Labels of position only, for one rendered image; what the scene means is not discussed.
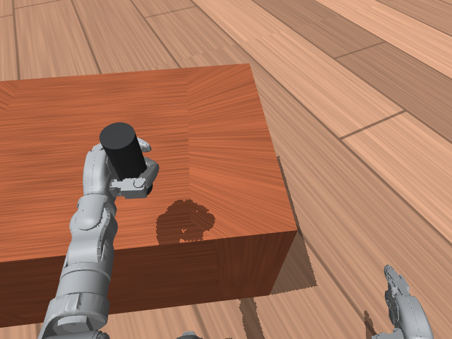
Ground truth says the left robot hand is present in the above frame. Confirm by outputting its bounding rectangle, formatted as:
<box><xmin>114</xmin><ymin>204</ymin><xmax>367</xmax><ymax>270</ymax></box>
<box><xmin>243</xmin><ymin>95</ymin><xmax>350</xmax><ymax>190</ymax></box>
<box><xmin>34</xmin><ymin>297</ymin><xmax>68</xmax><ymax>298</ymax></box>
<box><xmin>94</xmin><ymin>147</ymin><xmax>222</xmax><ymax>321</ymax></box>
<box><xmin>83</xmin><ymin>137</ymin><xmax>159</xmax><ymax>202</ymax></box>

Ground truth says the can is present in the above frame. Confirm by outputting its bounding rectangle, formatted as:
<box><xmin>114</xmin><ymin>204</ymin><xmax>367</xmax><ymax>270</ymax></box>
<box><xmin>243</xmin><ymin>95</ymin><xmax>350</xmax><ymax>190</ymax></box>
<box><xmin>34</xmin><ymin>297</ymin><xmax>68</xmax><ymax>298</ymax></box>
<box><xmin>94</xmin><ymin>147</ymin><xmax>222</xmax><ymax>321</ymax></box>
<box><xmin>100</xmin><ymin>122</ymin><xmax>153</xmax><ymax>195</ymax></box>

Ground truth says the left robot arm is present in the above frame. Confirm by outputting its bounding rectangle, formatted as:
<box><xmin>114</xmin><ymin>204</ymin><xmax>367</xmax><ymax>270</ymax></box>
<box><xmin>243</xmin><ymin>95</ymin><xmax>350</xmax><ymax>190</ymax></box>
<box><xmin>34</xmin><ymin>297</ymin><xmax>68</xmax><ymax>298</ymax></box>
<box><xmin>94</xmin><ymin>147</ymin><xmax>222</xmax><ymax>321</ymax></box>
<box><xmin>37</xmin><ymin>194</ymin><xmax>118</xmax><ymax>339</ymax></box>

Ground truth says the right robot hand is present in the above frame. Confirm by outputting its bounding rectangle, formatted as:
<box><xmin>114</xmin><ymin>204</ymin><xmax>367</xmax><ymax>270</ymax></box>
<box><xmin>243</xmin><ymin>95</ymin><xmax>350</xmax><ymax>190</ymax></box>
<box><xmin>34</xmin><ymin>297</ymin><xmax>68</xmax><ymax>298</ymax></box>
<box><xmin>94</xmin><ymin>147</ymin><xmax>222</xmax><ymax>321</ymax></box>
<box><xmin>371</xmin><ymin>265</ymin><xmax>434</xmax><ymax>339</ymax></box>

